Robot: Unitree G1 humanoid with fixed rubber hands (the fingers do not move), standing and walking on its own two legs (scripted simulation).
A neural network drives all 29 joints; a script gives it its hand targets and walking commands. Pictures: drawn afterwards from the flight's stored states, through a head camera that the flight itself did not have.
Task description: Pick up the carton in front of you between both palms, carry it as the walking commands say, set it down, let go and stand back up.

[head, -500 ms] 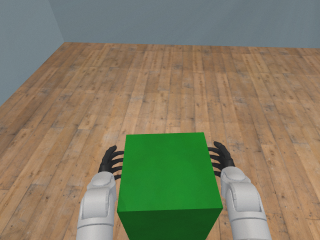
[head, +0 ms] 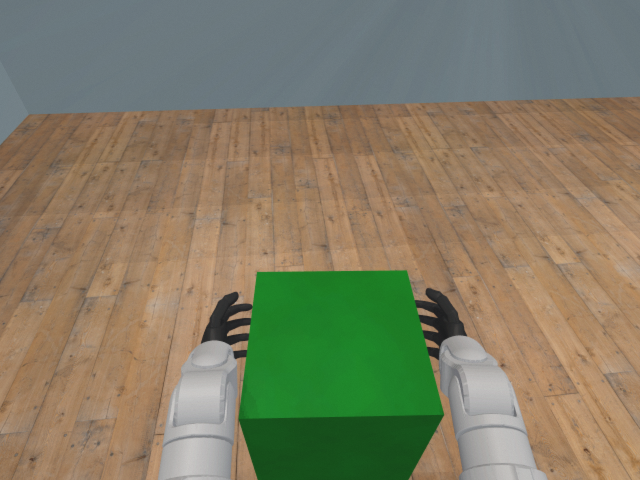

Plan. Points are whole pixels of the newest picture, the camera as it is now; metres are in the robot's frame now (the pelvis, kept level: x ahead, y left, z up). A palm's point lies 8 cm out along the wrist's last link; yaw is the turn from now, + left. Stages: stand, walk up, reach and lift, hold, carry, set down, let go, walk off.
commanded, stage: hold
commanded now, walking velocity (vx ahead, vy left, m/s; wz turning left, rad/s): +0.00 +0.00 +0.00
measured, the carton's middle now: (332, 382) +0.28 +0.00 -0.06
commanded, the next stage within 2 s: set down in 0.40 s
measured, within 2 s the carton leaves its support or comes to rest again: neither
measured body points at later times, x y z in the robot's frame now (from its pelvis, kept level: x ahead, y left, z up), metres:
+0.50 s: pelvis +0.00 +0.04 +0.00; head -0.03 +0.07 +0.45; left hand +0.31 +0.18 +0.03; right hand +0.30 -0.12 +0.04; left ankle +0.07 +0.15 -0.74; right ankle -0.03 -0.12 -0.74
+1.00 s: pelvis -0.03 +0.01 -0.06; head +0.17 +0.04 +0.35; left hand +0.35 +0.18 -0.15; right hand +0.35 -0.13 -0.14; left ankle +0.07 +0.15 -0.74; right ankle -0.03 -0.12 -0.74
